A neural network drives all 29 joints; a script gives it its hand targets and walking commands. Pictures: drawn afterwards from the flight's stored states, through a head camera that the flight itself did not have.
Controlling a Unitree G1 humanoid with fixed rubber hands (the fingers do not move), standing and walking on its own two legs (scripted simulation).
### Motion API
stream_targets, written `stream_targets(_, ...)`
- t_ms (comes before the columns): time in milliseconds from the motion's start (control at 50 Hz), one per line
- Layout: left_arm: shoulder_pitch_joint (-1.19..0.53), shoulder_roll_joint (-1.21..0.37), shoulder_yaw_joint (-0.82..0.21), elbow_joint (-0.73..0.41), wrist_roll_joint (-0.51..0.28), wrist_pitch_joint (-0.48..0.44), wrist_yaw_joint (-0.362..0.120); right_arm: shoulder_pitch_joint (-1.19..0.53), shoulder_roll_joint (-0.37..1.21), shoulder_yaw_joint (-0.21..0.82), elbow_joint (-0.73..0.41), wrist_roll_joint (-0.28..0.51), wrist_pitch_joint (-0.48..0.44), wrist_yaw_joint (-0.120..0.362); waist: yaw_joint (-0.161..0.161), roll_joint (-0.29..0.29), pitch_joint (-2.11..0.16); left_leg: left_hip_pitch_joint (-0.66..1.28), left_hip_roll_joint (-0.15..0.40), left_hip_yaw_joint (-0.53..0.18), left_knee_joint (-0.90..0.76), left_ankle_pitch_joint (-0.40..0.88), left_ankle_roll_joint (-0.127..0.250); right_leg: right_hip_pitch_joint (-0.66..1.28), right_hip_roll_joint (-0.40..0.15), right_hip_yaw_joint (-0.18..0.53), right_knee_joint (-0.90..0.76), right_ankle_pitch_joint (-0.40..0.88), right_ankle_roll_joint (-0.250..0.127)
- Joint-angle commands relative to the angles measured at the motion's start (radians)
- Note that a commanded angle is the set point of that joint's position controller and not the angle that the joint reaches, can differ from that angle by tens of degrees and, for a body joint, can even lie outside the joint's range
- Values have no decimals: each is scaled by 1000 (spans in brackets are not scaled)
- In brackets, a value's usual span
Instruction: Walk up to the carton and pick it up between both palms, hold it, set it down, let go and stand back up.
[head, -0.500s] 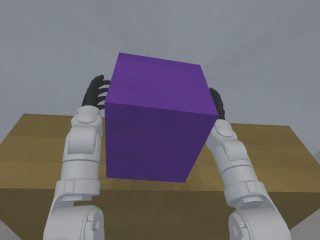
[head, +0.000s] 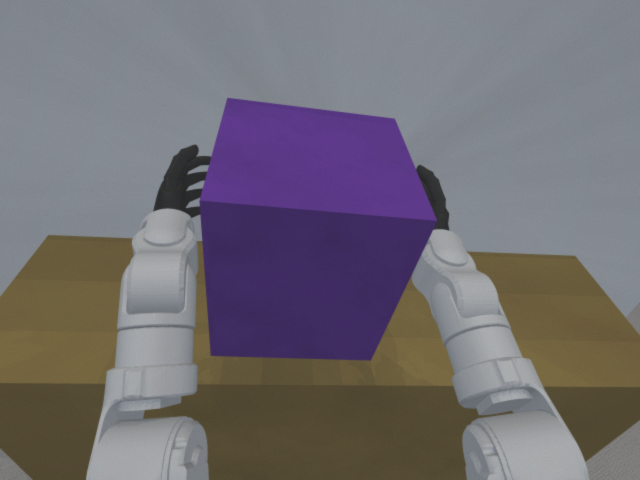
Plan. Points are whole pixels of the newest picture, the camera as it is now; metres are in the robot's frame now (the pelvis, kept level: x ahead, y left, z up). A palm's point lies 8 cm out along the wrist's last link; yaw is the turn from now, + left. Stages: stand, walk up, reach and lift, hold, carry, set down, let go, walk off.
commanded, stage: hold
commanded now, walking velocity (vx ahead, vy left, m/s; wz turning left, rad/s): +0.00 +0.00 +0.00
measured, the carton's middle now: (303, 236) +0.38 +0.01 +0.16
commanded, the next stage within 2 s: none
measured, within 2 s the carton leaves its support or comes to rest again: neither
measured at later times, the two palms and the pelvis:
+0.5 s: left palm (172, 207) +0.36 +0.16 +0.21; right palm (428, 227) +0.36 -0.14 +0.19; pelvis -0.01 +0.00 +0.00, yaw +0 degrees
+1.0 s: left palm (170, 209) +0.36 +0.16 +0.21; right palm (426, 228) +0.36 -0.14 +0.19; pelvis +0.00 +0.00 +0.00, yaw +1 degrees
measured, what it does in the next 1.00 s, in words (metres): stands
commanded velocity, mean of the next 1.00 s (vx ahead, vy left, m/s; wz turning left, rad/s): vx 0.00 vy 0.00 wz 0.00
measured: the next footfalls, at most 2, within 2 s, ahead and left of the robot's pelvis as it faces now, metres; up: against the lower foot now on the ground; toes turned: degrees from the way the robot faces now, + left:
none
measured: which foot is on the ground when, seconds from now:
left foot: down 0.00-1.00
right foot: down 0.00-1.00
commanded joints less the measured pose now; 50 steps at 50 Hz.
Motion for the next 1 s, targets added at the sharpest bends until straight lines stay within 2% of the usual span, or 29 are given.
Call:
stream_targets(0, -631, -589, -485, -115, -133, -13, -152, -851, 552, 380, -364, 55, -35, 97, -2, 82, -357, 209, -64, 20, -27, 260, -15, -25, 59, -4, -35, 175, 34)
stream_targets(80, -677, -593, -484, -104, -133, -4, -160, -873, 558, 337, -342, 30, -28, 107, -14, 93, -340, 186, -60, 25, -50, 182, -12, -46, 53, -6, -40, 103, 30)
stream_targets(160, -703, -598, -484, -84, -137, -6, -162, -904, 566, 322, -344, 16, -32, 111, -19, 97, -366, 185, -60, 26, -49, 170, -9, -46, 50, -8, -36, 103, 32)
stream_targets(280, -690, -585, -446, -38, -123, -9, -165, -914, 566, 318, -311, 7, -35, 112, -5, 83, -371, 177, -62, 30, -52, 159, 3, -40, 46, -9, -35, 100, 37)
stream_targets(460, -672, -582, -462, -87, -135, -18, -165, -907, 575, 375, -358, 46, -46, 97, -3, 78, -431, 221, -71, 24, -12, 288, -4, -4, 54, -9, -21, 224, 47)
stream_targets(720, -663, -592, -511, -142, -141, -7, -159, -872, 560, 374, -388, 50, -35, 97, -20, 109, -392, 232, -64, 16, -14, 292, -22, -31, 58, -15, -27, 190, 35)
stream_targets(980, -638, -585, -494, -137, -136, -1, -166, -865, 555, 380, -393, 47, -33, 97, -10, 89, -393, 230, -64, 17, -17, 295, -16, -15, 58, -16, -26, 203, 37)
